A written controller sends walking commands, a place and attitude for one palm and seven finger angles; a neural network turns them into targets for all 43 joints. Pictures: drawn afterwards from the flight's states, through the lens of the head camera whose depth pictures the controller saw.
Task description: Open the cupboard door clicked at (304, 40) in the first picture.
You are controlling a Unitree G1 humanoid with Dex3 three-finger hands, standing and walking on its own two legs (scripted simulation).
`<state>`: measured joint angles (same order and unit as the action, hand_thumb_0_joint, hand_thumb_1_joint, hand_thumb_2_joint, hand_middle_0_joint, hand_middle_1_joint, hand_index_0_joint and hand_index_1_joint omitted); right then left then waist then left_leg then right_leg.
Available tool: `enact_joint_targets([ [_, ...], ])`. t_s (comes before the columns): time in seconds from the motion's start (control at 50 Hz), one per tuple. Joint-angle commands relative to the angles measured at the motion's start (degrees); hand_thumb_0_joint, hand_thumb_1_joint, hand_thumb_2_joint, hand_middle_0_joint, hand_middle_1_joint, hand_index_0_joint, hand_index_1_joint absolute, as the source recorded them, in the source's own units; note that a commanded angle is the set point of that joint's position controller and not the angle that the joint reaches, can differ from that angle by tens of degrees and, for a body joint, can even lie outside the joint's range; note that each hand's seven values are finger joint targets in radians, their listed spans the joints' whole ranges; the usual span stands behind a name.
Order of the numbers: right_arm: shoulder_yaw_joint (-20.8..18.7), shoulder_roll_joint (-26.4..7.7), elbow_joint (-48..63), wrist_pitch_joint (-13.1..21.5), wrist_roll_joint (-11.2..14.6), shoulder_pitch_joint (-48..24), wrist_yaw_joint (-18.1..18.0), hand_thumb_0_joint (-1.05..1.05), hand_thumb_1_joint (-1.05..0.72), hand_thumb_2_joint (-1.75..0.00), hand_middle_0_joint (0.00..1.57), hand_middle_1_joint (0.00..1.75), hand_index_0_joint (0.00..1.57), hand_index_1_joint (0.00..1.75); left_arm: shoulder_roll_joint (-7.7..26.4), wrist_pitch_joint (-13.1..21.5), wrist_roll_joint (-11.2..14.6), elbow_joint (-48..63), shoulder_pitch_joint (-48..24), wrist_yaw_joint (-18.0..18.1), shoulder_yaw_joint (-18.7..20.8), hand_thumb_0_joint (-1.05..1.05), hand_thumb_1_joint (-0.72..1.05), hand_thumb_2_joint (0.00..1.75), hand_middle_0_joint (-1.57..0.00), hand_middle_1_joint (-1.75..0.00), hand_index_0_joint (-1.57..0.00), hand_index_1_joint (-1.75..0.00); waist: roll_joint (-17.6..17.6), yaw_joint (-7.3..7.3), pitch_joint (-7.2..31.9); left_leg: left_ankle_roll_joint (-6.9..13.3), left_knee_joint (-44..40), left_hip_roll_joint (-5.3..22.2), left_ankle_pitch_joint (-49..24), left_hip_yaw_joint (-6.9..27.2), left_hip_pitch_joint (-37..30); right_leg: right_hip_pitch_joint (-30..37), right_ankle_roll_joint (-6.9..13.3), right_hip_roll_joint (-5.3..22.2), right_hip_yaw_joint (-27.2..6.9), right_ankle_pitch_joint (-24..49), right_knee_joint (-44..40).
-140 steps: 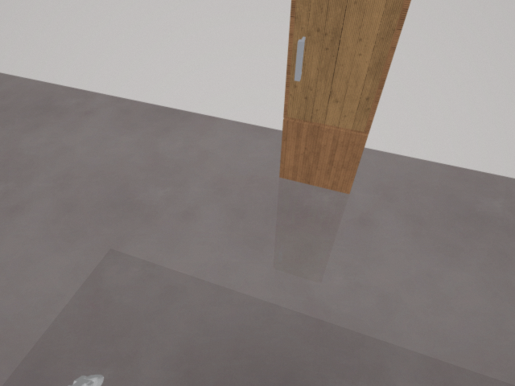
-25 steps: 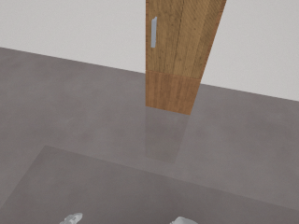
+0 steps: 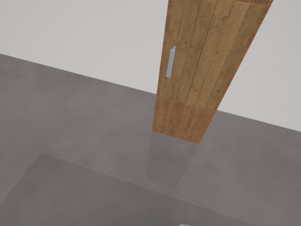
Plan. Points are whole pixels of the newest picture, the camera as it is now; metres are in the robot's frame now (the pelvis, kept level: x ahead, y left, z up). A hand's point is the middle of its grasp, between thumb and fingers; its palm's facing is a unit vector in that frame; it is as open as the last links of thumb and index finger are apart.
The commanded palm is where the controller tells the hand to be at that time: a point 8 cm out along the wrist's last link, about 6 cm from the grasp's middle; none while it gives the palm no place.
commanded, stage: turn to face it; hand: left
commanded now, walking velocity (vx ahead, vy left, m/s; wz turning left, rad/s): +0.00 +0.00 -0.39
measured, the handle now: (171, 61) +0.88 -0.03 -0.06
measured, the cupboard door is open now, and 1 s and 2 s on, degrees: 0 0 0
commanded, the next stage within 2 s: take the last steps up to it in 0.42 s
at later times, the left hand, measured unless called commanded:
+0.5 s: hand out of the picture +0.14 +0.15 -0.18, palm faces -0.09 -0.98 -0.20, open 7.3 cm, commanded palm none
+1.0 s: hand (121, 212) +0.19 +0.10 -0.17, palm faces -0.21 -0.96 -0.21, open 7.3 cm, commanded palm none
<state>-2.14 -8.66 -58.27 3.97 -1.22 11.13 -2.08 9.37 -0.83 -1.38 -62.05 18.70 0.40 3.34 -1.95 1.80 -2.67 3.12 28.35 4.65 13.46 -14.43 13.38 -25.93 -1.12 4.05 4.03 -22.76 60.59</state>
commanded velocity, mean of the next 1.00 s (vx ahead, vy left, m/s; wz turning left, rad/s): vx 0.15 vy -0.01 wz -0.17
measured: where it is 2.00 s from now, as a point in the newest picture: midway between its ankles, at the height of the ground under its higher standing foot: (162, 218)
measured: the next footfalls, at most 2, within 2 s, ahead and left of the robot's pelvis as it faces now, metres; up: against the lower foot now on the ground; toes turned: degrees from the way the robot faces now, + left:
right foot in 0.20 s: +0.11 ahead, -0.14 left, +0.00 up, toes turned -12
left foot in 0.52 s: +0.11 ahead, +0.10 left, +0.00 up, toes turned -4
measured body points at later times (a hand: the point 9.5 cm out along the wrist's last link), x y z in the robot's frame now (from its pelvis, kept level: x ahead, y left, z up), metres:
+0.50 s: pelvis +0.05 -0.02 -0.01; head +0.06 -0.02 +0.44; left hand +0.14 +0.20 -0.16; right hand +0.06 -0.26 -0.16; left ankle +0.07 +0.10 -0.73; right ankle +0.07 -0.13 -0.74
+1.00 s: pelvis +0.09 -0.06 +0.00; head +0.09 -0.08 +0.44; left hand +0.20 +0.15 -0.15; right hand -0.05 -0.26 -0.17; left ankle +0.08 +0.08 -0.70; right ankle +0.05 -0.16 -0.74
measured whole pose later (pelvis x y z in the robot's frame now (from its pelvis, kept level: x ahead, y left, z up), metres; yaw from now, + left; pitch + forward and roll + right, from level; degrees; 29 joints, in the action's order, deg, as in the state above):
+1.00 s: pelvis +0.09 -0.06 +0.00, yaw -14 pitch -1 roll +0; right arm -2.7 -10.1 -66.2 -0.9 -1.4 23.6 -0.2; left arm 8.7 2.3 -1.2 -59.7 13.0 -0.2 3.3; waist 2.5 -1.5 -1.3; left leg -0.6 48.9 6.4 26.6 -5.2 17.9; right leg -12.1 1.6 1.2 6.5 -16.6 30.0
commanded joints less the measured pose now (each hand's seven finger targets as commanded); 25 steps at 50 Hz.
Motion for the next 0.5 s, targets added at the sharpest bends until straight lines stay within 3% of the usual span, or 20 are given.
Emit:
enact_joint_targets([
  [0.0, -1.9, -8.1, 0.1, -1.1, -0.3, 4.8, -0.1, 0.0, -0.9, -0.9, 0.2, 0.3, 0.2, 0.3, 0.2, -0.4, 0.0, 3.9, 0.5, -0.2, 0.4, 0.0, 0.9, 0.9, -0.2, -0.3, -0.2, -0.3, 9.1, -2.06, 2.7, 5.2, -10.4, 15.8, -25.3, 6.1, -5.2, 0.8, -0.8, 1.3, 0.5, 1.6, -10.5],
  [0.06, -2.4, -9.0, -0.3, -2.2, -0.3, 4.3, 0.1, 0.0, -0.9, -0.9, 0.2, 0.3, 0.2, 0.3, 0.5, -0.4, -0.2, 5.0, -1.0, -0.3, 0.4, 0.0, 0.9, 0.9, -0.2, -0.3, -0.2, -0.3, 11.7, -2.64, 1.6, 4.6, -8.1, 16.2, -21.1, 5.2, -5.3, 3.4, -0.6, 0.1, 2.2, 3.4, -17.0],
  [0.08, -2.6, -9.2, -0.4, -2.5, -0.3, 3.7, 0.2, 0.0, -0.9, -0.9, 0.2, 0.3, 0.2, 0.3, 0.8, -0.2, -0.1, 5.2, -0.6, -0.2, 0.6, 0.0, 0.9, 0.9, -0.2, -0.3, -0.2, -0.3, 11.3, -2.14, 1.4, 4.1, -6.9, 16.5, -18.8, 5.5, -4.0, 5.5, -0.3, -0.1, 2.1, 4.5, -19.3],
  [0.12, -2.7, -9.2, -0.1, -3.2, -0.1, 2.5, 0.3, 0.0, -0.9, -0.9, 0.2, 0.3, 0.2, 0.3, 1.6, 0.1, -0.3, 4.7, 2.0, -0.2, 0.9, 0.0, 0.9, 0.9, -0.2, -0.3, -0.2, -0.3, 8.2, -0.31, 1.0, 1.3, -1.7, 14.8, -12.0, 3.7, -1.1, 11.3, -0.1, -1.2, 3.9, 10.8, -27.4],
  [0.14, -2.7, -8.3, 0.2, -3.3, 0.1, 2.5, 0.5, 0.0, -0.9, -0.9, 0.2, 0.3, 0.2, 0.3, 3.4, 0.6, -0.5, 4.2, 3.9, 0.0, 1.2, 0.0, 0.9, 0.9, -0.2, -0.3, -0.2, -0.3, 4.0, 0.64, 1.8, -1.2, 4.1, 12.1, -7.1, 1.5, 1.1, 15.1, 0.6, 0.3, 1.3, 17.3, -32.8],
  [0.16, -2.2, -5.3, 1.3, -3.5, 0.4, 3.3, 0.8, 0.0, -0.9, -0.9, 0.2, 0.3, 0.2, 0.3, 8.3, 1.3, -1.0, 4.2, 5.0, 0.7, 1.9, 0.0, 0.9, 0.9, -0.2, -0.3, -0.2, -0.3, -8.9, 0.8, 2.5, -4.7, 15.1, 6.2, 5.6, -1.8, 10.6, 20.7, 4.7, 10.7, -13.8, 30.7, -37.3],
  [0.18, -1.5, -3.4, 2.7, -4.0, 0.7, 1.6, 0.9, 0.0, -0.9, -0.9, 0.2, 0.3, 0.2, 0.3, 11.4, 1.6, -0.3, 3.9, 7.1, 0.9, 2.2, 0.0, 0.9, 0.9, -0.2, -0.3, -0.2, -0.3, -11.8, 1.9, 3.5, -6.1, 25.2, 1.7, 21.7, 2.5, 15.0, 20.9, 11.2, 18.9, -21.3, 43.2, -40.8],
  [0.2, -1.3, -3.7, 2.8, -4.7, 0.8, 0.5, 0.4, 0.0, -0.9, -0.9, 0.2, 0.3, 0.2, 0.3, 11.3, 1.6, 0.0, 3.9, 6.7, 1.3, 2.0, 0.0, 0.9, 0.9, -0.2, -0.3, -0.2, -0.3, -11.1, 2.13, 5.8, -5.8, 30.2, 2.2, 22.6, 8.3, 14.2, 18.7, 13.6, 18.3, -22.1, 39.0, -42.1],
  [0.22, -1.4, -4.1, 2.7, -4.9, 0.8, 0.2, 0.3, 0.0, -0.9, -0.9, 0.2, 0.3, 0.2, 0.3, 10.7, 1.5, -0.1, 4.2, 3.1, 1.6, 2.1, 0.0, 0.9, 0.9, -0.2, -0.3, -0.2, -0.3, -13.1, 1.14, 4.6, -5.6, 33.4, 2.2, 20.6, 10.3, 16.0, 17.4, 14.3, 17.1, -22.7, 33.9, -42.8],
  [0.24, -1.5, -4.8, 2.2, -4.9, 0.7, 0.8, 0.3, 0.0, -0.9, -0.9, 0.2, 0.3, 0.2, 0.3, 9.2, 1.3, -0.2, 5.1, 0.2, 1.9, 2.0, 0.0, 0.9, 0.9, -0.2, -0.3, -0.2, -0.3, -10.8, 0.19, 4.0, -5.5, 34.6, 2.2, 17.4, 12.0, 16.4, 16.8, 14.1, 15.4, -20.2, 30.8, -42.4],
  [0.26, -1.6, -4.6, 1.5, -4.9, 0.5, 1.1, 0.4, 0.0, -0.9, -0.9, 0.2, 0.3, 0.2, 0.3, 8.7, 1.0, -0.2, 5.7, -1.7, 1.9, 1.9, 0.0, 0.9, 0.9, -0.2, -0.3, -0.2, -0.3, -7.0, -0.48, 4.2, -5.7, 34.1, 1.9, 15.1, 12.1, 15.6, 16.0, 13.1, 13.5, -17.0, 30.5, -41.6],
  [0.3, -1.4, -3.9, 0.9, -5.0, 0.4, 2.7, 0.5, 0.0, -0.9, -0.9, 0.2, 0.3, 0.2, 0.3, 9.1, 0.9, -0.3, 6.8, -4.0, 1.9, 2.2, 0.0, 0.9, 0.9, -0.2, -0.3, -0.2, -0.3, -5.5, -1.29, 4.8, -6.0, 29.2, 1.5, 13.6, 11.3, 12.8, 14.6, 11.9, 11.9, -13.7, 29.9, -41.3],
  [0.38, -1.2, -3.3, 1.7, -4.9, 0.6, 2.3, 0.4, 0.0, -0.9, -0.9, 0.2, 0.3, 0.2, 0.3, 10.1, 0.4, -0.4, 6.8, -3.9, 1.4, 2.7, 0.0, 0.9, 0.9, -0.2, -0.3, -0.2, -0.3, -5.5, -0.43, 4.1, -5.8, 18.5, -0.5, 12.9, 10.2, 9.4, 14.2, 12.4, 10.7, -15.5, 26.1, -41.8],
  [0.4, -1.1, -3.2, 1.7, -4.7, 0.6, 3.0, 0.3, 0.0, -0.9, -0.9, 0.2, 0.3, 0.2, 0.3, 10.4, 0.3, -0.4, 6.9, -4.3, 1.3, 2.8, 0.0, 0.9, 0.9, -0.2, -0.3, -0.2, -0.3, -5.7, -0.8, 4.5, -5.7, 15.3, -0.8, 11.9, 10.1, 8.1, 14.2, 12.3, 10.3, -15.8, 26.0, -41.2],
  [0.44, -1.1, -3.4, 1.1, -4.5, 0.6, 5.6, 0.0, 0.0, -0.9, -0.9, 0.2, 0.3, 0.2, 0.3, 10.4, -0.1, 0.0, 7.3, -5.7, 1.1, 2.9, 0.0, 0.9, 0.9, -0.2, -0.3, -0.2, -0.3, -5.9, -1.96, 4.6, -5.6, 7.1, -1.5, 6.3, 9.1, 2.4, 12.0, 10.4, 8.5, -15.3, 23.4, -39.5],
  [0.46, -0.9, -3.5, 0.5, -4.2, 0.6, 7.8, -0.1, 0.0, -0.9, -0.9, 0.2, 0.3, 0.2, 0.3, 10.0, -0.4, 0.3, 7.6, -6.8, 1.0, 2.7, 0.0, 0.9, 0.9, -0.2, -0.3, -0.2, -0.3, -5.1, -3.23, 4.2, -5.3, 0.7, -1.6, 1.7, 8.6, -2.5, 8.8, 8.6, 7.2, -14.5, 20.2, -38.3],
  [0.48, -1.0, -4.4, 0.1, -3.9, 0.7, 9.1, -0.2, 0.0, -0.9, -0.9, 0.2, 0.3, 0.2, 0.3, 8.6, -0.6, 0.5, 7.9, -7.3, 0.8, 2.3, 0.0, 0.9, 0.9, -0.2, -0.3, -0.2, -0.3, -1.7, -3.55, 3.2, -4.7, -4.1, 0.1, 0.0, 10.2, -6.3, 5.2, 6.1, 4.6, -12.3, 14.9, -36.0],
])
